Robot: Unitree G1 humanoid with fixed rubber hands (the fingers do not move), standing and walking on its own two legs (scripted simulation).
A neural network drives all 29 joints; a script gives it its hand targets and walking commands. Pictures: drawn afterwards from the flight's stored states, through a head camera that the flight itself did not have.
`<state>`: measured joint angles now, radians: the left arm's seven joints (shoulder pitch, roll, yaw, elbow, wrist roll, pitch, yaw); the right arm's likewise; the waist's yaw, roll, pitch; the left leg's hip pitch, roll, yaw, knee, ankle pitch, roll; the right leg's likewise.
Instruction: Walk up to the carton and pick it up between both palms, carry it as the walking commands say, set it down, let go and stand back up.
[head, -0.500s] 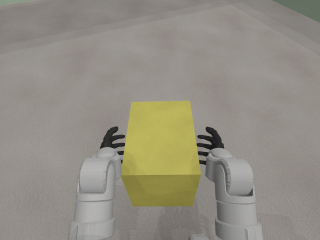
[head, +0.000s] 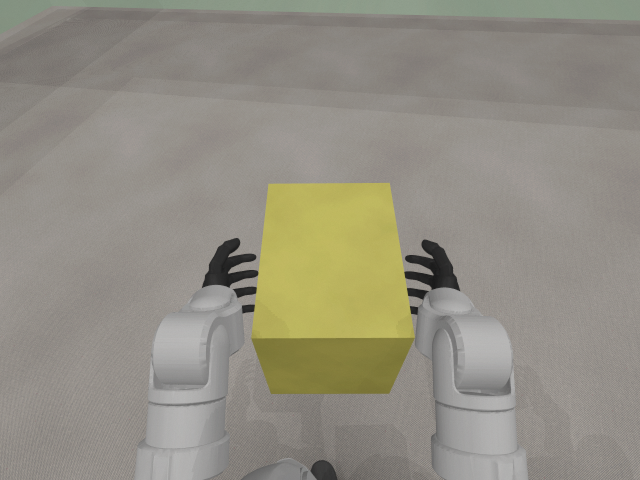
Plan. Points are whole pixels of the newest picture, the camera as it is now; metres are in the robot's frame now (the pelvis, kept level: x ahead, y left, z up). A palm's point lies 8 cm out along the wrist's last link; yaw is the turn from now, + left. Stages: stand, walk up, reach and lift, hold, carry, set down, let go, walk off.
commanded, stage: carry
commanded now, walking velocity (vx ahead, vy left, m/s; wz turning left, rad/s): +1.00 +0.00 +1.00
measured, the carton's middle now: (329, 289) +0.37 +0.01 +0.01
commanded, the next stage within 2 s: none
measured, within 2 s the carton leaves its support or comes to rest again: neither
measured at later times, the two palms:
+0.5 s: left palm (192, 114) +0.68 +0.26 +0.11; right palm (313, 75) +0.81 +0.04 +0.11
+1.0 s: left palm (104, 57) +1.01 +0.58 +0.08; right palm (190, 21) +1.20 +0.40 +0.09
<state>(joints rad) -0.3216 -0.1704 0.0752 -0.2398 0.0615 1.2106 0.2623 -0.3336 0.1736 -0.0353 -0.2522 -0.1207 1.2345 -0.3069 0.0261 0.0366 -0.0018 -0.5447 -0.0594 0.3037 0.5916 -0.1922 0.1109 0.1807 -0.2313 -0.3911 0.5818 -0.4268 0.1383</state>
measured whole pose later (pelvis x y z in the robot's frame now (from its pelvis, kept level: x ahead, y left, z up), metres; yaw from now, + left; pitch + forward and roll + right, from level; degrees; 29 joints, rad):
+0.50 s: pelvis +0.49 -0.02 +0.03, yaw +33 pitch +6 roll +1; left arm -0.34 -0.17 0.06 -0.21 0.10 1.18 0.27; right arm -0.29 0.16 -0.06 -0.29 -0.08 1.21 -0.26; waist 0.03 0.00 -0.02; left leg -0.56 0.02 0.09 1.20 -0.35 0.05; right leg -0.15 -0.16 -0.31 0.41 -0.32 0.06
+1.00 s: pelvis +0.92 +0.27 +0.01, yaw +54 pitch +6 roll -3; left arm -0.27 -0.16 0.03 -0.23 0.10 1.17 0.26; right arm -0.23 0.15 -0.03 -0.31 -0.05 1.20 -0.25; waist -0.10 0.04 -0.01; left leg -0.11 -0.10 -0.11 0.49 -0.45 0.14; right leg -0.59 -0.09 -0.04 0.64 -0.28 0.11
